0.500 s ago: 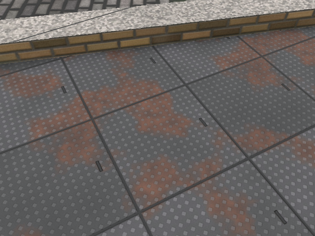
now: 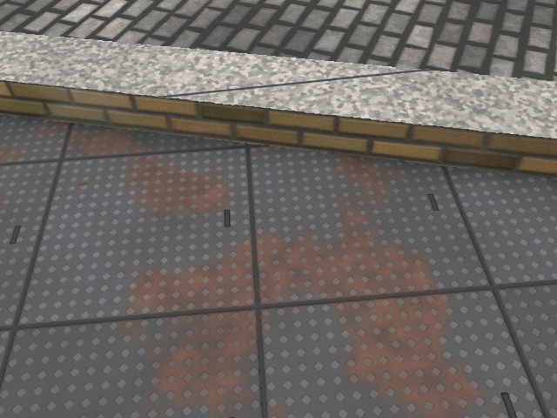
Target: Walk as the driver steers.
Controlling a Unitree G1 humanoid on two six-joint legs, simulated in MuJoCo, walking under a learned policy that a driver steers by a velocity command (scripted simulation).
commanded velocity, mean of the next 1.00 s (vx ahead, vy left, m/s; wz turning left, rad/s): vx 0.67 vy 0.00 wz -0.27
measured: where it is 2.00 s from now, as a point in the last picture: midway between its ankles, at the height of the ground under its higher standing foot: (228, 298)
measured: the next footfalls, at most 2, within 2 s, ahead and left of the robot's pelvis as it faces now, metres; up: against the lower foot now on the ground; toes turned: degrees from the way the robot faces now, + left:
left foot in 0.32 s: +0.47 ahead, +0.12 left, +0.00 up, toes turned +12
right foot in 0.72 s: +0.87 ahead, +0.02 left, +0.00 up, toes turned -6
